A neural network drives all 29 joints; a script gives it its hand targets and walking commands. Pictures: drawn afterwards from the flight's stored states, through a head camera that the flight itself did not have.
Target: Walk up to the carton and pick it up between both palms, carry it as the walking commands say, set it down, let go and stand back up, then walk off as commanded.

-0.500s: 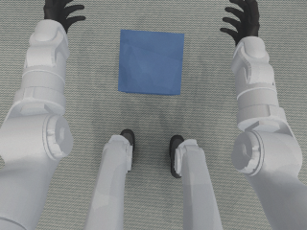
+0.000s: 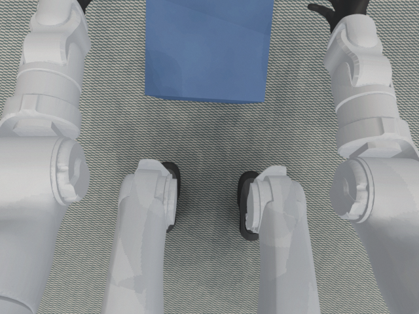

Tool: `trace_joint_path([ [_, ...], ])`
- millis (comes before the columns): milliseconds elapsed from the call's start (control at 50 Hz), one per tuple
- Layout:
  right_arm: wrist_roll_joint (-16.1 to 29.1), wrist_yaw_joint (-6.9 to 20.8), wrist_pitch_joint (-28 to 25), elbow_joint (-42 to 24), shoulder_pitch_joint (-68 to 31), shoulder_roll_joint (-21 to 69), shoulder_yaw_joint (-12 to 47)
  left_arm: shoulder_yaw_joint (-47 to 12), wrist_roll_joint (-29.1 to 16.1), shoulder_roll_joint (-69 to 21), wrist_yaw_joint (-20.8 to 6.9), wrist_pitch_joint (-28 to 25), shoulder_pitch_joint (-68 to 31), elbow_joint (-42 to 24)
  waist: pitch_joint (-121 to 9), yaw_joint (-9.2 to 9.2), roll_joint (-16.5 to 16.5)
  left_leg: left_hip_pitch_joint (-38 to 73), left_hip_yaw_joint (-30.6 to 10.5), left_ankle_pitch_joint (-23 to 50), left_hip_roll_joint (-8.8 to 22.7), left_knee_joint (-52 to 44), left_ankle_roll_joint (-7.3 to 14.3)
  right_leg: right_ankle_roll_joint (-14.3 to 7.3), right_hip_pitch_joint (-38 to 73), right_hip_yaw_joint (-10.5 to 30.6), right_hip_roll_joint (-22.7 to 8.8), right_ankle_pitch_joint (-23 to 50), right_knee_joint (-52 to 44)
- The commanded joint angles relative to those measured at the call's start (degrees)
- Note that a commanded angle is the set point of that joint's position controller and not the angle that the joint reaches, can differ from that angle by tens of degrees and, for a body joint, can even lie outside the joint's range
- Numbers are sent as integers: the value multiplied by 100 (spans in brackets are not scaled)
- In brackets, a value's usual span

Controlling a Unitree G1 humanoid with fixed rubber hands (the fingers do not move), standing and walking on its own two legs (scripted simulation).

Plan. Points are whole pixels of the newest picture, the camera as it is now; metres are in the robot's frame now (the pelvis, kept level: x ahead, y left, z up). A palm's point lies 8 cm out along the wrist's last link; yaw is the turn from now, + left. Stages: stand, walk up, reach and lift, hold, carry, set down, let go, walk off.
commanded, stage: reach and lift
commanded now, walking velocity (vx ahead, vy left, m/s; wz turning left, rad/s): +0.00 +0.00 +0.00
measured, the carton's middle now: (206, 53) +0.52 +0.04 -0.33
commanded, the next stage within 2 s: none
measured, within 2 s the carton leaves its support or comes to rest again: neither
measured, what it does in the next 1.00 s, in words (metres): lowers itself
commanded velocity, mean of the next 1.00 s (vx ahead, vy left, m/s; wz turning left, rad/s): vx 0.00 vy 0.00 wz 0.00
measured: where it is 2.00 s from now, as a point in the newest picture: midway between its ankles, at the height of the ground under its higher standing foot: (208, 212)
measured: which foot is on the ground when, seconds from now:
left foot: down 0.00-1.00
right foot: down 0.00-1.00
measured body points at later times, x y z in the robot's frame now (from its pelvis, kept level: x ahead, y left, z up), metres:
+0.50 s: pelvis -0.01 +0.00 -0.08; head +0.37 +0.02 +0.15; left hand +0.55 +0.23 -0.27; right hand +0.56 -0.16 -0.26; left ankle +0.11 +0.12 -0.42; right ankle +0.10 -0.13 -0.42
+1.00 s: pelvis -0.01 +0.00 -0.08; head +0.36 +0.02 +0.16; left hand +0.55 +0.21 -0.26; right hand +0.56 -0.14 -0.26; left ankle +0.10 +0.12 -0.42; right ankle +0.10 -0.13 -0.42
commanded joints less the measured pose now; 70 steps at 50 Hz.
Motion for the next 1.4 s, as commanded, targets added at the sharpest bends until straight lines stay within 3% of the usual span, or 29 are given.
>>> trace_joint_path([
  [0, 81, -32, -167, -459, -1484, -712, 0, -40, -94, 806, 53, -159, -1554, -466, -6458, 59, 259, 4084, 359, 1931, -15, -436, -100, 91, 2591, -586, 63, 1545, -538],
  [340, 521, -59, -476, 176, -2146, -947, 429, -572, -625, 1028, 132, -479, -2218, 169, -5676, 106, 225, 3609, 223, 1925, 159, 731, -70, 45, 2300, -477, -48, 1682, 603],
  [400, 621, -67, -531, 79, -2313, -1018, 537, -591, -695, 1136, 161, -523, -2346, 68, -5850, 215, 126, 3561, 256, 1977, 156, 849, -59, 64, 2570, -447, -55, 1758, 749],
  [460, 669, -105, -530, -113, -2414, -1066, 603, -567, -757, 1273, 199, -549, -2424, -33, -6060, 196, -37, 3698, 241, 2129, 146, 971, 3, 103, 2695, -436, -37, 1874, 837],
  [700, 625, -54, -492, 404, -2181, -853, 626, -675, -747, 1012, 107, -509, -2255, 467, -5117, 140, 101, 3265, 260, 1710, 149, 878, 1, 52, 2231, -433, -23, 1522, 825],
  [960, 634, -141, -563, 327, -2577, -678, 713, -799, -736, 809, 231, -546, -2630, 375, -5429, 183, 77, 3459, 265, 1716, 82, 801, -10, 32, 2516, -431, 38, 1526, 774],
  [1220, 340, -176, -597, 363, -2551, -145, 568, -777, -502, 298, 289, -573, -2707, 420, -5265, 121, 154, 3446, 300, 1738, -34, 728, -44, 25, 2467, -484, 158, 1576, 691],
  [1300, 303, -93, -591, 271, -2705, 391, 704, -958, -540, -245, 188, -559, -2858, 368, -5186, 107, 140, 3385, 340, 1713, -79, 716, -46, 14, 2495, -519, 190, 1600, 677],
  [1380, 198, 164, -532, 162, -2984, 1483, 915, -1169, -486, -1333, -81, -491, -3150, 320, -5036, 166, 82, 3257, 385, 1636, -146, 742, -47, 25, 2513, -551, 244, 1545, 693],
])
